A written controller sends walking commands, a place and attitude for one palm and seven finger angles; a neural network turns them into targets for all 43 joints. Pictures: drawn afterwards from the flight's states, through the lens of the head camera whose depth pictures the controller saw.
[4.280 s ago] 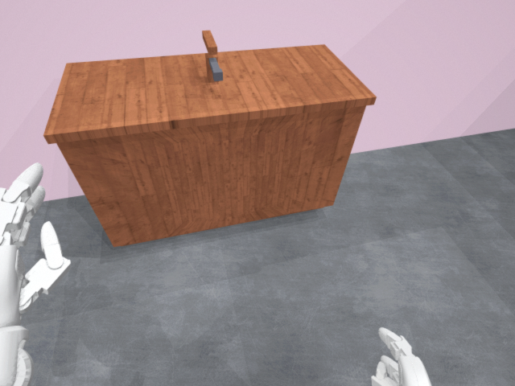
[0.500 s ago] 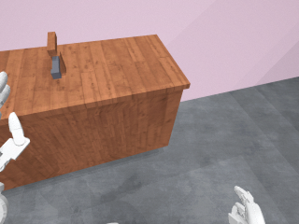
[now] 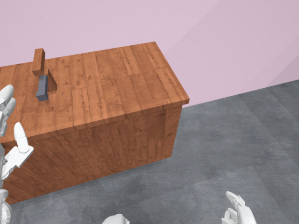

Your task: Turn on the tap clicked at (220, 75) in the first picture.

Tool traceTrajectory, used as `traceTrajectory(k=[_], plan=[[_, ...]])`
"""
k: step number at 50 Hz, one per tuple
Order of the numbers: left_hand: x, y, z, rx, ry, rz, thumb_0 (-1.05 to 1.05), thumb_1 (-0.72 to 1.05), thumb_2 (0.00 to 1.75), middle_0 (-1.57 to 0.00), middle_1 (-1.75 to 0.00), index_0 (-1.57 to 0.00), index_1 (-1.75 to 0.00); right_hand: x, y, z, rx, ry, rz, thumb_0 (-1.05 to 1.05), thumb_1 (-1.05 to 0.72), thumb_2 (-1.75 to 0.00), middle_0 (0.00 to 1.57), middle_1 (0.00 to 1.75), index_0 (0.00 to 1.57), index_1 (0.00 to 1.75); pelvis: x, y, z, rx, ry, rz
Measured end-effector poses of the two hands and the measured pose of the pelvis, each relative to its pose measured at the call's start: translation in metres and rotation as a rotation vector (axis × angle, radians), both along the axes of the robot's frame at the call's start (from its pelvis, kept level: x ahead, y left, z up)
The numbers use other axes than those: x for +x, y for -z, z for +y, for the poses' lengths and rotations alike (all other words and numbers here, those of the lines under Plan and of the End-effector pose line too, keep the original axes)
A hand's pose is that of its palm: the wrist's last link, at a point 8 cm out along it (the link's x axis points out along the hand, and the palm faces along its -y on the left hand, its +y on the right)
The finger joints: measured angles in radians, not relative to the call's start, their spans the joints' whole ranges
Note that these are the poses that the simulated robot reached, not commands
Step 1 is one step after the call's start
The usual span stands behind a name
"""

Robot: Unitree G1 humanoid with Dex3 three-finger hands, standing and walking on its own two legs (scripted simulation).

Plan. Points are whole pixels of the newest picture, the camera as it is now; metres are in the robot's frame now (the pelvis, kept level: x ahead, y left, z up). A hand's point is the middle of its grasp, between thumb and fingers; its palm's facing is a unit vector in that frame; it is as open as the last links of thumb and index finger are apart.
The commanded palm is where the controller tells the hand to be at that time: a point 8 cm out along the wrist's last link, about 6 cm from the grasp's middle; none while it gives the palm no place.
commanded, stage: take the last steps up to it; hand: left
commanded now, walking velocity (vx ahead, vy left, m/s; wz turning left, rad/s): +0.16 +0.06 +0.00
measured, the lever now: (42, 95) +0.50 +0.41 +0.01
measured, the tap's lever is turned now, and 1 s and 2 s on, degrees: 0 0 0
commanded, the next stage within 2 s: come to a stop and stand still in 0.08 s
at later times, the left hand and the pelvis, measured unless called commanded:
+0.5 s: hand (52, 127) +0.27 +0.21 +0.17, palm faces +0.39 -0.82 -0.41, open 7.4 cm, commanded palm +0.22 +0.26 +0.18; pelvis +0.05 -0.02 +0.00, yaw -1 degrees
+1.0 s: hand (18, 143) +0.24 +0.27 +0.16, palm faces +0.31 -0.87 -0.38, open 7.4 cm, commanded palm +0.18 +0.31 +0.18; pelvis +0.00 +0.04 +0.00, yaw -4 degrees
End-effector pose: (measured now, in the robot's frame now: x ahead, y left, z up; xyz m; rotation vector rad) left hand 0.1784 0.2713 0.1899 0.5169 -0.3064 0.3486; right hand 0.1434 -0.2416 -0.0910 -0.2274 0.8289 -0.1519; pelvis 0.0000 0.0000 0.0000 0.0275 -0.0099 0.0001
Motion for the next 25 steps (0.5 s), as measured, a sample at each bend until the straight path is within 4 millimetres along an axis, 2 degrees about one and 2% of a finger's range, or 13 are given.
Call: traceTrajectory(k=[5,11,15,18,22,25], plan=[[0.016,-0.001,0.011,0.010,0.037,-0.067,0.01,0.89,0.90,-0.22,-0.30,-0.22,-0.30,0.026,-0.014,-0.006,-0.073,0.031,-0.076,0.01,-0.91,-0.90,0.20,0.30,0.20,0.30,0.021,0.010,0.012,-0.018,0.016,-0.020],[0.044,0.000,0.024,-0.020,0.013,-0.083,0.01,0.89,0.90,-0.21,-0.30,-0.21,-0.30,0.051,-0.020,0.016,-0.012,0.036,-0.135,0.01,-0.91,-0.90,0.19,0.30,0.20,0.30,0.036,0.006,0.013,-0.022,0.015,-0.014],[0.049,-0.003,0.010,-0.022,0.025,-0.047,0.02,0.89,0.90,-0.21,-0.30,-0.21,-0.30,0.058,-0.017,0.032,0.057,-0.008,-0.141,0.01,-0.91,-0.90,0.20,0.30,0.20,0.30,0.044,0.003,0.005,-0.027,0.017,-0.007],[0.048,-0.002,-0.004,0.012,0.027,-0.020,0.02,0.89,0.90,-0.21,-0.30,-0.21,-0.30,0.061,-0.008,0.036,0.101,-0.036,-0.137,0.01,-0.90,-0.90,0.20,0.30,0.20,0.30,0.048,0.006,-0.006,-0.015,0.019,-0.012],[0.049,0.002,-0.015,-0.012,-0.003,0.024,0.01,0.89,0.90,-0.21,-0.30,-0.21,-0.30,0.061,0.005,0.029,0.123,-0.049,-0.093,0.01,-0.90,-0.90,0.20,0.30,0.21,0.30,0.051,0.005,-0.014,-0.029,0.019,-0.011],[0.051,0.005,-0.018,-0.037,-0.016,0.045,0.01,0.89,0.90,-0.21,-0.30,-0.21,-0.30,0.057,0.006,0.016,0.104,-0.036,-0.062,0.01,-0.90,-0.90,0.20,0.30,0.21,0.30,0.051,0.002,-0.016,-0.014,0.024,-0.003]])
